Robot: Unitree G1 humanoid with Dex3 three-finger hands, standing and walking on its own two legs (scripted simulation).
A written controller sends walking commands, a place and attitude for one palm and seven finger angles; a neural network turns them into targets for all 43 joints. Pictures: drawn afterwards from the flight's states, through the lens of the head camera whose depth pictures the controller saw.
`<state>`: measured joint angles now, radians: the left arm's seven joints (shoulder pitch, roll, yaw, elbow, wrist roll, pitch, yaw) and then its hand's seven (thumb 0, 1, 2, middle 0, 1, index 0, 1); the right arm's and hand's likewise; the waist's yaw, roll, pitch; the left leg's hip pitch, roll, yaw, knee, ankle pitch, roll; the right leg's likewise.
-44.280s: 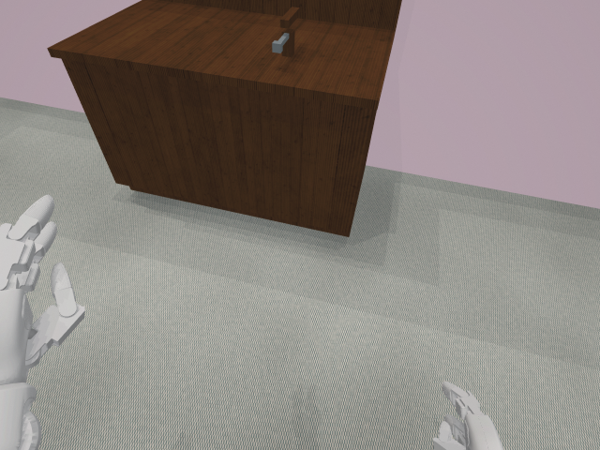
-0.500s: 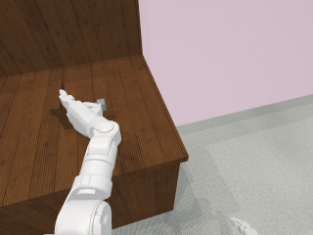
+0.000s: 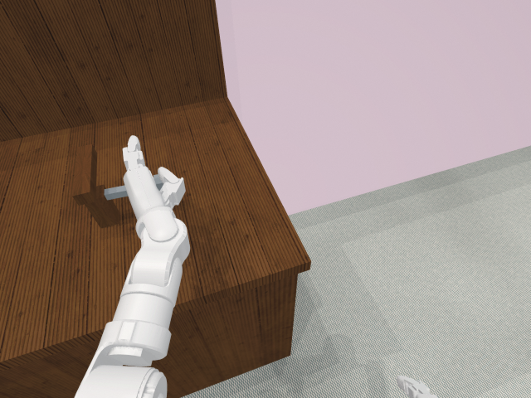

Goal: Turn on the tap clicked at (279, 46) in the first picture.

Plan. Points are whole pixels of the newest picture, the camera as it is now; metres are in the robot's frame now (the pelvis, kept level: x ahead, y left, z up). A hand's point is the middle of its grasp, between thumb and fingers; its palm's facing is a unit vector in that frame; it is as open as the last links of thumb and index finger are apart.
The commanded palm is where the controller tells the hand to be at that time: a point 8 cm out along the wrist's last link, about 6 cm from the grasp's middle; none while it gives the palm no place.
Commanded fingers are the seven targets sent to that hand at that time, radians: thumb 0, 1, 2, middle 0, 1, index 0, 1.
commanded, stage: draw the hand back beside the body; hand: left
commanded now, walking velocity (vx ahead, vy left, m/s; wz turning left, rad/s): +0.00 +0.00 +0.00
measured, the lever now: (161, 183) +0.50 +0.22 +0.04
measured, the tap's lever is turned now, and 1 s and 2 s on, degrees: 86 86 86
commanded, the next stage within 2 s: step back with the hand held close in 1.32 s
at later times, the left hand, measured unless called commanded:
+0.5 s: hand (117, 245) +0.28 +0.20 +0.14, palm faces +0.21 -0.95 -0.23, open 7.6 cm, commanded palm +0.24 +0.25 +0.16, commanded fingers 0.00 0.90 0.90 -0.18 -0.25 -0.18 -0.25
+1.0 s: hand (34, 275) +0.22 +0.26 +0.17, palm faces +0.36 -0.87 -0.34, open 7.4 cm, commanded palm +0.17 +0.31 +0.18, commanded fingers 0.00 0.90 0.90 -0.20 -0.30 -0.20 -0.30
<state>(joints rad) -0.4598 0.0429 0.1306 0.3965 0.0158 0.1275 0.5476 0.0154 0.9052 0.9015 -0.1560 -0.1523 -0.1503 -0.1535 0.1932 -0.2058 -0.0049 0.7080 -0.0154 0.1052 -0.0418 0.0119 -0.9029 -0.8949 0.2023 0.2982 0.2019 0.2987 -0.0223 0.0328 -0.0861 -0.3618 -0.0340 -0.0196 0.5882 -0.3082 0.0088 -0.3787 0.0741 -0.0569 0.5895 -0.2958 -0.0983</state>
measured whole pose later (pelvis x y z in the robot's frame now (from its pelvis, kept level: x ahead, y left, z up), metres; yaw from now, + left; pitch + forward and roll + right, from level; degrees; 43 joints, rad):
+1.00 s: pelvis +0.01 +0.03 +0.02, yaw +0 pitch -5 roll +0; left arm 0.39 0.34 0.24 -0.35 -0.09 -0.09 0.10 0.01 0.90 0.90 -0.21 -0.29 -0.20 -0.29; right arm 0.18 -0.23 0.01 0.64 0.01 -0.02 -0.03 0.01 -0.90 -0.90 0.20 0.30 0.20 0.30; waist 0.05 0.07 0.03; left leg -0.06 -0.05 -0.02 0.39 -0.25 0.04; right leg -0.06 0.06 -0.04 0.35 -0.22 -0.06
